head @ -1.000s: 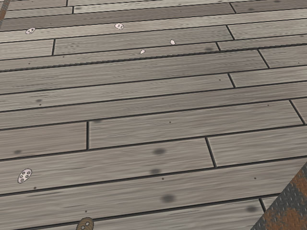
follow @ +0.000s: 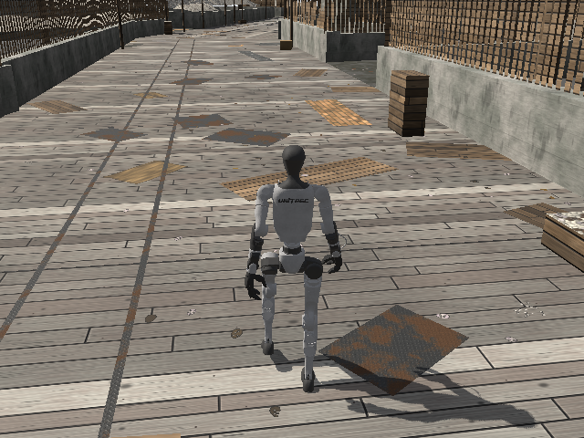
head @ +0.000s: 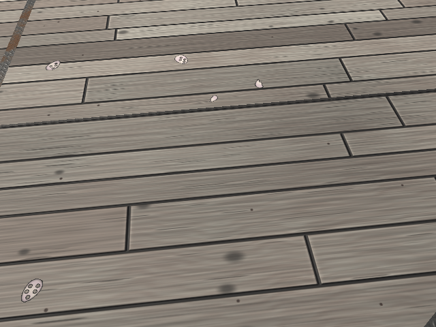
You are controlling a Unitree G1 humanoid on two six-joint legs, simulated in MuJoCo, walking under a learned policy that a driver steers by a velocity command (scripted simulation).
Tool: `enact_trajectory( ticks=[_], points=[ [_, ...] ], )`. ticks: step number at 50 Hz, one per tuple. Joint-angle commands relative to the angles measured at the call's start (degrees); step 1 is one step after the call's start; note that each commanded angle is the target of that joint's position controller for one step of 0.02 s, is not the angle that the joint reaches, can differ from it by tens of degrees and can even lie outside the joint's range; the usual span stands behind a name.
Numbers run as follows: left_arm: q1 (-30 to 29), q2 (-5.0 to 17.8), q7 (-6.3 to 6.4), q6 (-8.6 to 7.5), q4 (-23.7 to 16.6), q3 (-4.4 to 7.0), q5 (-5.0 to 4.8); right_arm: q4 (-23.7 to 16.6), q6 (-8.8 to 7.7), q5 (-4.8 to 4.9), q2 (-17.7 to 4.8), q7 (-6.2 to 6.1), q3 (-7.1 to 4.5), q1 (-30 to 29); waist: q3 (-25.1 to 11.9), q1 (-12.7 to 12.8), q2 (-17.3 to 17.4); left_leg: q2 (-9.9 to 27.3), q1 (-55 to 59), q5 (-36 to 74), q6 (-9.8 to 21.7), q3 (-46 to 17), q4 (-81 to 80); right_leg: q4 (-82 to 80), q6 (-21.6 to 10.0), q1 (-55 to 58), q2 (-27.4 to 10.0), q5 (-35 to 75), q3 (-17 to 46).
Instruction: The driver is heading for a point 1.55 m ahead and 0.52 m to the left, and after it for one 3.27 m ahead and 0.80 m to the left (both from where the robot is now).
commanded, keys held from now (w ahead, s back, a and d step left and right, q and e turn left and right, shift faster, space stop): w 0.46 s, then w+q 0.54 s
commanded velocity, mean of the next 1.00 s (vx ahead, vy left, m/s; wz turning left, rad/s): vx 0.48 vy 0.00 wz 0.20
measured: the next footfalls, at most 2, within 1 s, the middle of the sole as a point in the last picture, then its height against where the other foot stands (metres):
left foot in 0.20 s outside the picture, level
right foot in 0.76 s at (278, 319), level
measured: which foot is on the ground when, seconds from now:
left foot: up 0.00-0.18, down 0.20-0.76, up 0.78-1.00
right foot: down 0.00-0.22, up 0.24-0.74, down 0.76-1.00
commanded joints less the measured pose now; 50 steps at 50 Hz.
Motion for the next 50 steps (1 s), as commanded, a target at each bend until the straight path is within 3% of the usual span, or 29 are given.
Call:
enact_trajectory(
  ticks=[1,3,5,7,8,9,10,11,12,13,14,15,16,17,19,22,26,32,35,36,37,38,39,40,41,42,43,46,50],
  points=[
    [0.79,9.08,1.31,-0.57,-3.26,1.12,0.30,-7.12,-0.28,-0.35,1.32,0.29,1.21,-12.01,10.51,0.80,-5.01,-0.93,-0.31,8.18,-0.90,1.90,-15.99,-9.32,-6.59,-11.27,-12.09,27.91,5.68],
    [2.41,10.90,1.56,-0.97,-3.10,1.81,-0.43,-8.65,-0.09,0.03,-0.11,0.55,1.15,-14.49,10.32,0.66,-6.80,-1.72,2.06,8.73,-0.01,2.01,-21.43,-10.47,-6.94,-9.03,-13.97,28.03,5.74],
    [2.83,11.02,1.50,-1.09,-3.09,2.22,-1.09,-9.75,-0.26,0.27,-1.63,0.99,0.95,-15.93,10.25,-0.06,-6.82,-2.01,2.10,8.26,1.68,1.40,-25.61,-8.87,-6.57,-4.21,-15.57,31.09,5.24],
    [1.87,11.64,1.40,-0.78,-3.47,2.63,-0.71,-9.86,-0.65,0.23,-3.62,1.32,0.12,-13.85,6.80,-2.60,-7.81,-3.75,6.95,6.36,3.57,1.92,-27.78,-2.95,-5.42,0.09,-16.53,46.18,4.20],
    [1.32,12.16,1.36,-0.38,-3.63,2.90,-0.30,-9.15,-0.69,0.31,-5.03,1.25,-0.62,-10.33,3.39,-4.81,-9.32,-5.35,12.10,4.83,4.53,2.74,-27.92,2.32,-4.83,1.47,-16.60,55.95,3.63],
    [0.22,12.03,1.24,0.17,-3.97,2.94,0.18,-6.74,-0.66,0.48,-7.20,1.04,-1.88,-2.07,-1.53,-8.96,-9.90,-7.33,22.01,4.43,5.91,3.67,-29.20,12.07,-3.90,0.29,-15.03,62.71,2.23],
    [-1.62,11.86,0.92,0.24,-5.04,2.69,0.56,-3.46,-0.35,0.61,-9.69,0.62,-3.19,8.53,-7.02,-13.57,-9.16,-5.23,37.86,5.21,7.70,0.74,-29.91,24.96,-2.31,-8.74,-12.76,58.73,1.63],
    [1.96,6.71,0.17,-0.41,-6.44,1.23,0.91,-1.44,-0.06,-1.00,-14.93,0.03,-4.48,18.55,-16.96,-13.23,2.78,10.12,60.40,-3.57,14.53,-21.46,-31.70,48.20,0.56,-29.55,-5.09,31.87,-0.15],
    [4.13,2.43,-0.36,-2.17,-5.77,0.11,-0.60,-0.77,-0.09,-1.83,-12.84,0.36,-3.50,18.84,-24.01,-10.98,12.65,19.56,63.58,-11.94,19.45,-46.65,-44.79,64.35,0.90,-39.36,1.90,-9.90,6.52],
    [-1.24,8.12,-0.57,-3.49,-7.71,1.70,-2.37,-1.11,-0.78,-1.47,-9.01,0.79,-2.10,12.43,-13.39,-9.62,9.46,17.14,53.60,-14.44,16.37,-43.17,-48.42,69.60,-0.85,-44.76,-1.68,-8.46,9.70],
    [-6.58,10.22,-0.44,-3.80,-9.87,2.22,-3.34,-2.29,-1.15,-1.20,-6.17,1.02,-1.15,5.96,-5.65,-7.20,5.61,15.58,42.71,-11.34,14.23,-32.78,-49.61,68.37,-1.87,-45.23,-5.16,-3.36,7.19],
    [-8.64,9.84,0.10,-3.43,-10.36,2.52,-2.92,-2.70,-1.64,-1.50,-4.33,1.65,-0.42,1.48,-1.70,-4.58,0.41,13.17,33.16,-5.44,12.58,-25.18,-51.61,64.96,-1.88,-42.24,-7.97,1.14,5.61],
    [-7.50,9.23,0.69,-2.46,-9.97,3.14,-2.09,-2.67,-2.05,-1.86,-2.96,1.97,0.08,-0.68,-0.95,-2.12,0.67,10.29,27.49,-1.95,10.87,-19.16,-52.96,61.21,-1.90,-38.14,-10.05,3.76,5.49],
    [-5.17,7.78,0.93,-1.41,-9.48,3.16,-1.87,-2.05,-2.02,-2.07,-2.70,2.13,0.20,-0.92,-0.37,-0.53,2.22,8.59,23.64,-1.21,10.36,-15.66,-54.27,59.25,-1.65,-34.86,-10.88,4.44,5.42],
    [-4.78,6.87,1.31,-0.11,-9.54,3.41,-1.70,-0.55,-2.12,-1.98,-3.37,1.91,0.19,1.33,1.56,0.23,2.55,7.14,19.59,0.39,11.15,-11.89,-56.49,56.30,-0.76,-34.34,-11.37,5.01,4.07],
    [-12.45,8.83,1.75,0.15,-12.74,4.19,-0.75,0.84,-2.10,-2.16,-6.45,0.53,-0.25,5.10,4.15,-0.75,1.74,7.69,21.20,1.00,12.37,-11.10,-58.49,48.76,1.61,-42.58,-12.85,12.05,3.85],
    [-22.18,8.78,1.40,-0.74,-15.87,4.46,-0.42,1.40,-1.24,-1.68,-7.51,-0.81,-0.38,10.83,4.19,-3.70,0.76,7.37,27.56,3.67,11.35,-11.38,-57.92,34.09,3.20,-47.61,-11.71,21.93,3.27],
    [-32.34,8.05,-0.38,-2.12,-18.53,3.65,-1.41,1.92,0.03,-0.49,-8.61,-1.57,-0.93,16.21,4.70,-6.92,2.44,7.09,31.48,3.63,9.98,-11.25,-52.93,18.04,4.76,-40.74,-7.09,22.25,1.50],
    [-30.50,10.57,-0.93,-3.10,-18.88,4.22,-1.71,1.54,0.66,-0.27,-9.43,-1.93,-1.62,15.66,3.62,-4.65,4.16,8.95,33.74,2.95,8.73,-14.71,-48.22,13.41,3.67,-34.69,-6.22,16.98,2.51],
    [-27.32,11.74,-0.85,-3.38,-18.21,4.75,-1.73,1.16,0.93,-0.30,-9.60,-1.97,-1.79,14.69,2.26,-2.59,4.79,8.64,33.52,5.80,8.04,-15.13,-45.03,12.34,2.98,-30.15,-5.49,14.61,1.80],
    [-20.05,13.88,-0.47,-3.62,-16.17,5.92,-1.61,0.46,1.07,-0.57,-8.47,-1.91,-1.43,13.68,-1.75,0.87,4.28,5.88,31.83,11.66,6.71,-13.82,-37.41,11.06,1.58,-20.54,-4.83,13.02,1.15],
    [-9.59,18.08,0.06,-3.93,-14.38,7.19,-0.67,-1.44,0.93,-1.30,-5.40,-1.64,-0.34,12.21,-10.64,5.06,-0.35,1.52,23.65,7.89,4.60,-10.23,-20.66,12.37,-2.02,-4.38,-12.99,12.34,8.66],
    [-3.67,24.04,0.08,-3.40,-13.48,8.60,0.27,-3.51,-0.16,-0.91,1.49,-1.48,1.35,17.56,-18.49,3.01,-16.98,-7.72,1.11,-14.35,0.56,-3.23,0.25,8.78,-9.84,16.78,-27.14,7.70,31.44],
    [-4.06,18.84,-0.13,-3.52,-13.85,7.21,0.71,-3.28,-0.96,0.56,-2.92,-1.41,0.52,17.94,-20.45,3.06,-17.87,-5.80,-5.66,-21.94,0.84,-10.17,11.08,3.80,-11.57,16.12,-28.56,1.55,41.94],
    [-8.89,14.14,-0.12,-3.63,-15.22,5.86,0.45,-4.07,-1.05,1.44,-7.65,-1.45,-0.76,14.02,-13.12,2.52,-12.05,-2.90,-8.56,-17.48,1.73,-11.07,13.97,3.59,-8.90,9.19,-26.78,2.14,32.79],
    [-13.21,12.12,-0.22,-3.41,-15.97,5.08,0.17,-4.46,-0.65,1.16,-7.65,-1.62,-1.02,11.55,-8.92,1.04,-7.66,-0.09,-6.75,-12.29,1.68,-9.55,13.18,2.51,-7.06,1.48,-24.31,5.99,24.28],
    [-16.23,10.55,-0.36,-3.14,-15.96,4.62,-0.03,-4.77,-0.16,0.45,-6.86,-1.73,-1.30,10.17,-5.16,-0.25,-6.04,1.45,-4.79,-8.55,1.38,-9.17,10.27,0.28,-6.12,-4.90,-21.73,8.83,18.54],
    [-17.08,9.98,-0.17,-3.18,-14.58,4.60,0.46,-5.47,1.93,0.32,-3.59,-1.10,-1.60,10.87,-1.02,-2.75,-7.39,3.45,-0.17,-3.63,0.86,-7.87,6.48,-4.18,-5.71,-12.76,-18.45,15.75,7.85],
    [-15.38,12.40,0.62,-3.21,-13.32,5.55,0.68,-8.60,2.99,-0.22,-3.41,-0.85,-1.90,5.98,1.26,-2.68,-4.52,3.50,-5.07,3.15,-0.27,-8.69,-0.32,-5.75,-6.92,-11.90,-19.13,23.35,0.96]
  ],
)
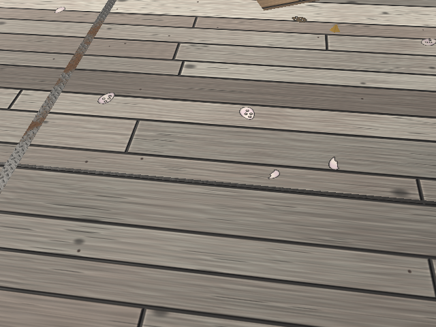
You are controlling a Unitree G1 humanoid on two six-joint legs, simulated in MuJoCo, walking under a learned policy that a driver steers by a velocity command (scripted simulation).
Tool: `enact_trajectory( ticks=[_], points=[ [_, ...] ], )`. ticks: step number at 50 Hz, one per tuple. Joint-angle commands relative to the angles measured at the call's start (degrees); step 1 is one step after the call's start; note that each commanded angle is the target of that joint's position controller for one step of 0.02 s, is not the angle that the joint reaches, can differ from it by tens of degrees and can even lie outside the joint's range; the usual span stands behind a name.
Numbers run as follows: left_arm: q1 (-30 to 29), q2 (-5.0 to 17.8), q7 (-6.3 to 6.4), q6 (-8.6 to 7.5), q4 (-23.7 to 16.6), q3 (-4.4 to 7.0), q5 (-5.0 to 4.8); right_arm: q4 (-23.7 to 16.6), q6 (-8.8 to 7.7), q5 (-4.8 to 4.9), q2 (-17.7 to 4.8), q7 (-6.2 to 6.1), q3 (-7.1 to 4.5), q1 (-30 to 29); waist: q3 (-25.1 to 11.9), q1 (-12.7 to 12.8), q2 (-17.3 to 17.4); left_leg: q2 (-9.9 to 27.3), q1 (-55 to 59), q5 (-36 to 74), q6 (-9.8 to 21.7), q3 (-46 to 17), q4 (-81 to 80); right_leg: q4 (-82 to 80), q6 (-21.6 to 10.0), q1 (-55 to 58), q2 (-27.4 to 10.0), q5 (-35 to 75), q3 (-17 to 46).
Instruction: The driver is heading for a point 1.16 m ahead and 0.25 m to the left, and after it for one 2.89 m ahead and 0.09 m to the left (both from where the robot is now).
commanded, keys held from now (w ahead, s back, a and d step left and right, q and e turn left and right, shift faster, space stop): w+q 0.50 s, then w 0.50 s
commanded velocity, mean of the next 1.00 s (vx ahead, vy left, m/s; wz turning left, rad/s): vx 0.50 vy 0.00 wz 0.41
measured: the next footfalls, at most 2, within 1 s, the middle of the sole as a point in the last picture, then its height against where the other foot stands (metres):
left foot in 0.30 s outside the picture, level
right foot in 0.86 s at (217, 280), level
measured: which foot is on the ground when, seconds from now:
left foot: up 0.00-0.28, down 0.30-0.88, up 0.90-1.00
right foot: down 0.00-0.32, up 0.34-0.84, down 0.86-1.00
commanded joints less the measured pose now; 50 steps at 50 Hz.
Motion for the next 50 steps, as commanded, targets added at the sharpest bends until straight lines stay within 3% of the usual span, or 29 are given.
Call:
enact_trajectory(
  ticks=[1,5,10,12,13,14,15,16,17,18,19,20,21,22,26,31,34,38,40,41,42,43,44,45,46,47,48,49,50],
  points=[
    [-2.00,7.99,0.74,-0.64,-2.90,1.74,0.14,-3.80,0.29,-0.31,0.11,0.47,-0.05,0.67,1.60,-1.84,-6.56,2.13,-5.61,6.68,-0.73,-2.85,-5.42,-9.73,-8.29,2.77,-16.46,14.19,7.99],
    [-0.51,9.60,1.41,0.07,-2.74,2.16,-0.26,-6.70,-0.04,-0.64,0.75,1.94,0.45,-7.19,3.69,0.53,-6.16,1.65,-4.36,13.84,-0.43,1.24,-17.15,-10.18,-7.21,4.80,-16.17,13.19,2.11],
    [2.50,11.37,1.43,1.62,-1.77,2.85,-1.52,-10.74,0.08,-0.35,0.51,3.65,0.69,-14.15,5.83,2.04,-6.50,0.47,-4.09,8.14,1.73,5.59,-24.62,-6.59,-5.79,12.39,-18.32,16.66,-1.64],
    [1.32,13.01,1.48,2.27,-2.19,3.28,-1.92,-11.58,0.28,-0.39,-0.95,4.00,-0.01,-12.95,3.79,0.04,-8.04,-2.45,1.76,2.64,3.71,8.74,-25.90,-0.89,-4.72,13.61,-18.46,32.10,-3.57],
    [0.68,13.96,1.60,2.67,-2.48,3.53,-2.13,-11.26,0.43,-0.38,-2.29,3.96,-0.77,-9.83,1.21,-2.12,-9.15,-4.84,7.13,-0.07,4.90,10.55,-25.95,4.76,-4.14,13.71,-18.21,42.11,-4.42],
    [-0.55,14.49,1.66,3.20,-2.82,3.60,-2.38,-9.55,0.47,-0.17,-4.41,3.82,-2.10,-2.53,-2.70,-6.52,-8.80,-7.82,16.73,0.73,6.60,12.12,-28.79,14.92,-3.11,12.08,-16.81,48.46,-5.85],
    [-0.47,13.75,1.75,3.28,-3.32,3.22,-2.21,-6.64,0.67,-0.14,-8.41,2.94,-4.30,7.37,-7.98,-11.04,-6.42,-9.59,32.80,3.95,8.85,10.33,-31.91,29.12,-0.78,3.91,-14.29,43.01,-6.63],
    [0.99,7.53,1.41,2.61,-5.26,1.31,0.65,-5.37,1.02,-0.02,-14.25,1.64,-5.57,11.92,-10.99,-9.18,7.39,3.77,47.68,8.59,12.54,-10.17,-32.52,48.82,1.81,-14.90,-9.35,-1.48,-5.68],
    [3.47,4.45,0.64,0.08,-8.61,-0.04,-0.59,-7.84,-0.13,-0.79,-16.59,2.15,-5.12,10.38,-21.33,-4.98,12.95,14.43,60.90,-6.11,24.01,-43.62,-44.27,63.65,3.41,-32.71,0.98,-26.09,7.57],
    [-5.04,9.62,0.14,-1.74,-9.84,1.05,-3.09,-7.43,-0.87,-1.15,-11.36,2.79,-3.69,11.35,-17.81,-8.99,3.01,13.69,58.90,-5.54,20.18,-40.71,-48.79,65.99,1.99,-39.20,-1.56,-21.65,13.70],
    [-7.09,9.65,0.06,-2.38,-10.77,1.03,-3.69,-7.20,-1.47,-1.00,-9.04,2.80,-2.99,8.92,-10.95,-7.43,2.03,11.80,52.34,-1.32,17.80,-31.84,-48.15,62.50,0.49,-41.18,-3.74,-16.03,12.87],
    [-6.40,9.27,0.67,-2.30,-9.50,1.07,-2.37,-8.32,-1.73,-0.69,-7.03,2.75,-2.29,3.97,-7.23,-4.44,-3.26,9.03,43.01,4.18,15.61,-24.73,-47.85,57.89,0.45,-36.96,-6.55,-11.27,13.21],
    [-5.34,9.92,1.01,-1.69,-9.05,1.66,-1.20,-9.22,-1.75,-0.89,-5.22,2.56,-1.69,0.35,-5.29,-2.14,-2.89,6.80,35.61,9.13,14.37,-19.72,-48.39,53.27,0.89,-32.21,-8.19,-8.75,13.38],
    [-4.37,10.00,0.85,-0.78,-9.06,1.91,-0.94,-9.87,-1.78,-1.37,-4.48,2.29,-1.34,-0.96,-4.74,-0.78,-1.70,5.40,31.29,11.21,13.97,-17.64,-49.77,51.23,1.31,-28.60,-9.01,-7.22,13.62],
    [-7.92,7.48,1.01,1.06,-11.23,1.55,0.24,-9.06,-2.31,-1.01,-6.60,0.79,-1.77,2.25,-2.70,-0.94,-1.57,3.13,26.80,19.10,14.24,-12.30,-51.94,40.80,4.27,-28.87,-7.45,0.11,11.79],
    [-16.72,5.43,-0.02,0.57,-13.52,0.45,-0.39,-6.86,-2.04,-0.93,-5.60,-0.23,-1.12,7.23,-0.47,-5.10,1.46,0.91,28.47,14.71,10.33,-8.23,-52.23,21.08,3.98,-27.90,-4.91,16.69,10.85],
    [-21.03,5.78,-0.98,0.03,-14.96,0.15,-0.95,-5.36,-2.12,-0.90,-6.31,-0.23,-1.09,9.56,1.79,-7.04,1.86,2.75,30.89,11.16,10.08,-9.75,-51.87,15.54,2.80,-27.47,-3.95,18.85,10.49],
    [-23.76,6.78,-2.29,-0.88,-16.93,0.08,-1.04,-3.56,-1.39,-0.94,-6.79,-0.63,-1.14,12.17,3.08,-7.58,1.74,6.68,39.94,16.76,9.95,-12.81,-47.43,11.65,0.30,-31.06,-3.05,11.76,10.33],
    [-21.08,7.56,-2.52,-1.08,-16.61,0.32,-1.11,-3.41,-0.89,-0.95,-7.45,-0.84,-1.32,11.33,2.18,-5.87,2.91,7.16,41.37,24.10,8.80,-12.97,-44.90,10.40,-1.20,-26.56,-1.86,7.37,9.22],
    [-17.49,8.63,-2.36,-1.14,-15.83,0.84,-1.06,-3.67,-0.70,-1.00,-7.96,-0.82,-1.40,10.18,0.07,-3.77,3.47,6.12,41.05,33.61,8.06,-11.99,-41.31,9.66,-2.33,-20.49,-0.14,5.89,7.68],
    [-10.44,10.29,-2.04,-1.18,-13.87,1.76,-0.85,-4.06,-0.55,-1.11,-7.60,-0.69,-1.11,8.83,-4.52,-0.04,2.78,3.26,39.41,41.59,6.85,-9.66,-33.62,8.32,-4.10,-10.00,0.94,8.34,6.59],
    [-0.39,12.82,-1.69,-1.17,-12.11,2.46,-0.09,-5.31,-0.67,-1.69,-5.96,-0.49,-0.24,7.49,-12.52,4.34,0.36,0.41,30.68,35.04,5.05,-7.70,-20.22,11.02,-7.88,6.68,-5.84,11.62,13.28],
    [7.63,17.23,-1.46,-0.74,-10.63,3.74,0.65,-5.42,-1.55,-1.26,-1.35,-0.26,1.06,14.67,-21.35,3.51,-13.67,-8.94,9.17,8.04,0.24,-3.06,2.73,9.39,-16.68,29.22,-19.01,5.56,36.51],
    [8.74,13.33,-1.97,-0.45,-9.19,2.68,-0.79,-4.82,-2.48,-0.57,-2.55,0.03,1.31,15.63,-22.41,3.48,-19.17,-10.75,-1.03,-20.71,0.01,-7.01,10.64,1.50,-18.55,32.10,-23.21,-2.40,51.29],
    [4.56,10.17,-1.79,-0.09,-9.87,1.72,-1.67,-5.65,-2.82,0.32,-6.61,0.36,0.31,10.39,-12.27,3.46,-12.99,-6.86,-6.02,-17.78,0.26,-7.15,13.97,0.30,-15.61,24.37,-21.47,-8.34,44.82],
    [0.20,8.75,-1.60,0.44,-10.87,1.13,-1.38,-6.75,-2.95,0.16,-6.79,0.45,0.42,5.75,-6.43,2.18,-7.29,-3.61,-5.36,-12.40,0.44,-4.31,11.75,-1.17,-13.40,15.28,-19.02,-7.03,36.97],
    [-2.69,7.81,-1.76,0.64,-11.16,0.64,-0.87,-7.35,-2.91,-0.70,-6.06,0.40,0.31,3.22,-2.00,0.51,-4.73,-1.60,-3.88,-8.95,0.23,-2.62,7.39,-3.36,-12.46,7.41,-16.48,-3.01,32.23],
    [-4.13,6.90,-1.87,0.42,-11.42,0.17,-0.34,-7.15,-2.53,-1.28,-5.67,0.27,-0.04,3.61,-0.88,-1.22,-5.35,0.24,-1.01,-6.48,0.12,-2.48,4.01,-4.99,-11.65,3.05,-14.47,0.88,28.88],
    [-4.56,7.10,-1.97,0.29,-11.24,0.15,-0.19,-6.73,-2.08,-1.22,-4.57,0.24,0.06,5.06,-0.96,-2.27,-6.78,0.86,1.52,-5.20,-0.22,-2.02,2.21,-6.41,-11.63,0.40,-13.31,3.47,26.69]
  ],
)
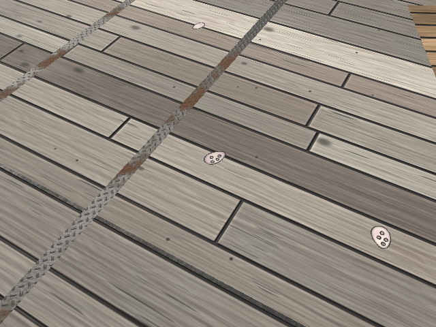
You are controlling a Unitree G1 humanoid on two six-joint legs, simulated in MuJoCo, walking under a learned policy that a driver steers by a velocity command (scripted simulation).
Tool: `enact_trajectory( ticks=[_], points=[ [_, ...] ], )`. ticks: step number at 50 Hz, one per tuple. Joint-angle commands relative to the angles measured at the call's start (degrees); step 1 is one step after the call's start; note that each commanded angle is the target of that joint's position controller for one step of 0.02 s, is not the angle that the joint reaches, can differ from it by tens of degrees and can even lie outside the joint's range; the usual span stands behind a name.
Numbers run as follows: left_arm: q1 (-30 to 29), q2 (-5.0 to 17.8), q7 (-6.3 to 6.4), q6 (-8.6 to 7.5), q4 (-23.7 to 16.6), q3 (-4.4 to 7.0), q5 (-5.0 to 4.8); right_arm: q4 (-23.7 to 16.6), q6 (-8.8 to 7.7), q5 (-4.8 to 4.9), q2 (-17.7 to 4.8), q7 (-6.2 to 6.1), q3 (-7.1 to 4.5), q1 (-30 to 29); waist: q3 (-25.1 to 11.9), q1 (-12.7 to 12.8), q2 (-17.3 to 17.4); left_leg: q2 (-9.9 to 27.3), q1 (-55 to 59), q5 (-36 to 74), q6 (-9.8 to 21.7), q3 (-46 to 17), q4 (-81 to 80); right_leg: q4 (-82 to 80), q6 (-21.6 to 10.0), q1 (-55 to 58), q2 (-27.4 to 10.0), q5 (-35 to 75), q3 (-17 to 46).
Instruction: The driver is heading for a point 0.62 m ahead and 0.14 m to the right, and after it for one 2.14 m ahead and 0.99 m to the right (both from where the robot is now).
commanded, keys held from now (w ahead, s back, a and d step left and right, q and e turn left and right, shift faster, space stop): w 0.34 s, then w+e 0.50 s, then e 0.16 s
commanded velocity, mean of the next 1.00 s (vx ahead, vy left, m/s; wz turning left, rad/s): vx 0.48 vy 0.00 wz -0.24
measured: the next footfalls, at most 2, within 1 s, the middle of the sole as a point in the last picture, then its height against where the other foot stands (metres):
left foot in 0.40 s outside the picture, level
right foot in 0.94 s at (276, 279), level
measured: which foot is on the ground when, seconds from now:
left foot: up 0.00-0.38, down 0.40-0.94, up 0.96-1.00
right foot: down 0.00-0.42, up 0.44-0.92, down 0.94-1.00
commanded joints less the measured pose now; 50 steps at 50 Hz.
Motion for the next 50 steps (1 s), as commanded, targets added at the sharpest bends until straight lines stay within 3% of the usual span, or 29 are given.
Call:
enact_trajectory(
  ticks=[1,4,9,14,17,18,19,20,21,22,23,24,25,26,27,28,30,34,38,42,44,45,46,47,48,49,50],
  points=[
    [1.21,5.70,-0.08,-0.75,-2.23,0.94,0.23,-4.00,-0.38,-0.36,-4.55,-0.22,-1.53,0.62,-2.36,-0.46,-6.04,6.29,-10.57,4.58,-0.80,-1.31,-2.68,-15.65,-10.19,8.88,-15.59,5.23,18.63],
    [3.05,7.90,0.47,-0.96,-0.89,1.47,-0.10,-5.39,-0.11,-0.88,-3.68,-0.63,-1.24,-3.13,-1.39,-0.11,-5.43,7.29,-13.80,10.56,-2.45,-0.23,-9.76,-17.67,-10.90,8.73,-15.23,12.32,14.04],
    [7.60,8.91,1.34,0.11,1.09,1.53,-0.92,-7.54,-0.90,-0.73,-1.85,0.05,-0.47,-12.66,-0.15,3.24,-5.00,5.70,-12.59,25.14,-2.80,1.80,-27.53,-17.93,-7.93,11.24,-12.54,14.04,7.83],
    [12.54,9.63,1.54,1.43,3.60,1.58,-1.25,-10.51,-1.60,0.10,-2.10,1.61,-0.17,-20.88,2.27,5.89,-5.30,3.72,-13.64,24.00,-1.86,2.77,-35.86,-15.21,-7.77,18.63,-15.81,13.20,9.02],
    [12.29,10.77,2.03,2.37,4.28,1.99,-1.40,-11.29,-2.18,0.16,-3.52,2.50,-0.50,-20.69,1.58,4.11,-6.54,2.51,-10.80,17.79,0.22,3.13,-38.91,-11.24,-6.56,22.90,-17.94,19.34,9.85],
    [11.73,11.23,2.13,2.59,4.26,2.09,-1.48,-10.77,-2.36,-0.03,-4.66,2.45,-1.03,-18.11,-0.03,2.29,-7.10,1.16,-5.30,16.21,1.09,3.92,-40.01,-7.88,-5.94,22.50,-17.47,26.30,9.95],
    [10.53,11.12,2.19,2.82,4.08,1.92,-1.54,-8.95,-2.50,-0.22,-6.49,2.13,-2.10,-11.47,-3.98,-1.72,-6.66,-0.34,4.91,17.49,2.53,5.15,-42.30,-0.64,-4.75,20.60,-15.26,33.62,8.46],
    [9.71,9.51,2.23,2.70,3.09,1.18,-0.98,-6.47,-2.59,-0.89,-9.83,1.50,-3.41,-1.39,-11.43,-6.07,-5.21,3.64,21.84,20.43,5.14,1.64,-39.76,11.52,-2.94,12.32,-12.30,29.74,6.72],
    [13.37,3.98,2.05,1.77,1.09,-0.56,-0.22,-5.46,-2.31,-2.22,-15.76,0.81,-4.84,6.87,-21.06,-6.71,6.00,18.99,45.85,20.14,11.84,-18.58,-38.71,33.54,0.90,-9.56,-4.49,6.24,2.72],
    [15.97,3.32,1.76,0.69,2.01,-0.99,-1.28,-4.66,-1.77,-1.50,-12.97,0.85,-4.13,8.49,-26.93,-6.32,13.96,25.27,50.63,12.91,16.32,-35.62,-45.75,45.05,1.77,-20.56,-0.76,-24.93,8.38],
    [11.66,9.21,1.62,0.34,1.52,0.71,-2.79,-4.89,-1.58,-1.05,-9.16,0.72,-2.94,5.46,-17.70,-6.83,7.90,22.93,43.16,8.04,13.40,-29.06,-47.79,49.33,1.48,-25.32,-4.19,-22.61,10.79],
    [7.64,9.44,1.62,0.39,0.33,0.92,-3.01,-5.25,-1.51,-0.86,-7.27,0.59,-2.29,1.58,-11.08,-5.39,5.40,20.57,34.77,8.05,11.07,-20.87,-49.54,48.08,1.38,-25.76,-6.93,-17.48,8.98],
    [5.84,8.57,1.80,0.86,0.05,1.02,-2.42,-5.14,-1.68,-0.97,-5.53,0.82,-1.70,-2.29,-6.31,-3.44,2.73,18.01,26.63,9.49,9.81,-15.43,-52.46,44.86,1.81,-23.81,-8.74,-13.44,8.17],
    [6.23,8.11,2.04,1.74,0.30,1.48,-1.88,-5.15,-2.17,-1.17,-4.02,1.00,-1.29,-4.99,-3.77,-1.48,3.87,15.98,21.11,11.16,8.79,-11.06,-54.98,42.18,2.09,-21.03,-10.34,-10.37,8.46],
    [8.07,6.77,2.04,2.65,0.78,1.41,-1.91,-4.85,-2.53,-1.47,-3.87,1.14,-1.34,-6.57,-2.65,0.05,4.88,15.01,17.07,12.28,8.47,-7.93,-57.21,41.46,2.50,-17.90,-10.95,-8.30,8.47],
    [8.93,5.33,2.04,3.35,1.03,1.27,-1.95,-4.37,-2.97,-1.61,-4.03,1.20,-1.55,-7.12,-2.08,0.81,4.62,14.76,14.74,14.69,8.76,-5.48,-58.73,41.20,2.90,-16.68,-11.10,-6.99,8.26],
    [7.91,4.68,2.27,4.21,0.19,1.45,-1.84,-3.29,-3.56,-1.96,-5.03,1.00,-1.99,-7.36,-0.67,1.58,3.11,14.60,13.50,19.51,8.99,-0.74,-60.29,39.63,3.60,-18.51,-11.25,-3.08,8.98],
    [2.94,4.02,1.66,3.94,-1.83,1.51,-1.44,-1.34,-3.27,-2.07,-6.36,-0.07,-2.40,-5.82,0.63,0.56,1.69,13.38,16.61,24.58,7.86,6.96,-60.54,28.73,4.03,-21.86,-10.76,8.38,8.83],
    [-5.43,2.40,0.10,3.57,-5.02,0.62,-1.14,0.15,-2.38,-1.41,-8.45,-0.73,-2.91,-2.86,3.00,-2.86,0.24,14.30,20.62,25.10,6.98,11.34,-60.42,17.42,2.98,-21.47,-10.04,13.28,4.23],
    [-10.29,2.85,-1.23,3.68,-8.73,0.54,-1.26,1.75,-0.57,-0.26,-10.01,-0.88,-3.58,-0.17,4.37,-4.03,0.55,16.98,29.38,30.74,5.95,13.15,-56.32,12.38,0.79,-23.93,-8.99,6.31,1.32],
    [-8.16,4.41,-1.69,3.76,-9.55,1.39,-0.78,1.13,0.55,0.05,-11.47,-1.41,-3.93,-2.41,2.31,-1.56,2.55,16.44,30.46,52.75,4.22,15.19,-48.26,11.01,-0.90,-18.02,-5.27,0.83,-2.51],
    [-3.68,5.91,-1.73,3.75,-8.89,2.25,-0.71,0.74,1.14,0.27,-12.13,-1.81,-4.10,-3.14,-0.80,0.94,3.78,15.67,30.24,62.86,3.18,15.70,-41.14,10.66,-1.94,-11.98,-2.55,-0.85,-4.29],
    [4.56,8.52,-1.42,3.57,-6.99,3.75,-0.77,0.30,1.54,0.61,-12.09,-2.06,-3.98,-4.31,-5.26,5.38,3.06,13.52,27.38,64.03,1.33,16.71,-30.18,6.26,-3.55,-1.05,0.12,3.82,-4.73],
    [11.44,12.69,-0.19,3.80,-5.54,5.54,-0.48,-0.31,1.06,0.27,-10.87,-2.06,-3.43,-3.66,-9.78,8.78,-1.00,10.27,16.82,49.41,-2.30,17.04,-14.94,2.71,-6.09,14.18,-2.02,17.16,1.13],
    [9.83,19.92,0.95,4.07,-6.20,6.38,0.16,-2.92,-0.16,-3.24,-2.02,-1.11,-0.82,2.97,-15.44,1.24,-18.28,-0.13,-9.43,-13.27,-6.72,14.73,7.59,7.49,-16.17,36.71,-19.03,43.01,26.18],
    [11.27,17.75,0.56,3.74,-9.09,5.59,0.43,-2.54,-1.79,-1.86,-6.19,-0.23,-0.77,2.56,-29.95,4.88,-11.34,-3.23,-12.63,-20.28,-6.75,0.22,17.38,1.79,-23.49,41.21,-25.89,40.53,42.75],
    [8.91,14.59,0.22,3.57,-9.52,4.72,0.45,-4.06,-2.18,0.50,-8.94,-0.04,-1.69,-4.29,-24.77,6.44,-6.13,-0.11,-15.47,-15.16,-5.44,-2.38,16.91,0.15,-20.39,36.88,-23.06,40.94,34.32]
  ],
)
